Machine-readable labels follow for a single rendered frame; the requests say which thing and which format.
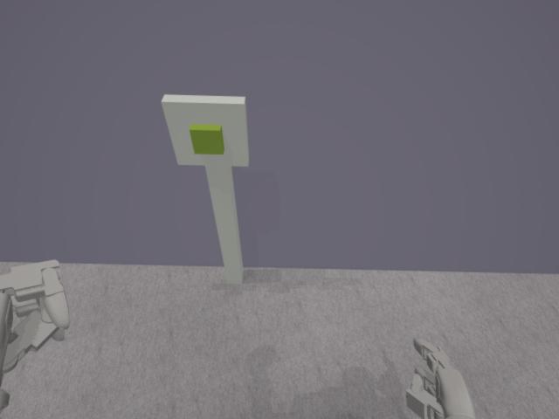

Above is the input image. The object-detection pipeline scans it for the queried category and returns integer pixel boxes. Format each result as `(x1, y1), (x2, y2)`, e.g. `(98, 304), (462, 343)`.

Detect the button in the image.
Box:
(190, 124), (224, 155)

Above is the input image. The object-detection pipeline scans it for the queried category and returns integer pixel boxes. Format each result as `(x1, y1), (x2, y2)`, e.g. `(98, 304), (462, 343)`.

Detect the right robot hand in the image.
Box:
(406, 338), (476, 419)

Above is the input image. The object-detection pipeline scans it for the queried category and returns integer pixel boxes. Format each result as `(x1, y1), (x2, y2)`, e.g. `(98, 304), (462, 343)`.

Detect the panel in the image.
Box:
(161, 94), (249, 284)

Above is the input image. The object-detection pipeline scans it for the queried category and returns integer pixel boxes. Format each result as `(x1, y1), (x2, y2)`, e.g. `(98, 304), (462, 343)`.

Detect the left robot hand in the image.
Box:
(0, 259), (69, 388)

